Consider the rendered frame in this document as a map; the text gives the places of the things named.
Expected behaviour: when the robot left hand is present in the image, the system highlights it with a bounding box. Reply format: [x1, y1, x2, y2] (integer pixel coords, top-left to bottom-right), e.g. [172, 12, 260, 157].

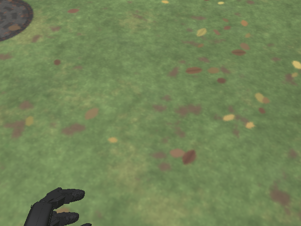
[24, 187, 92, 226]

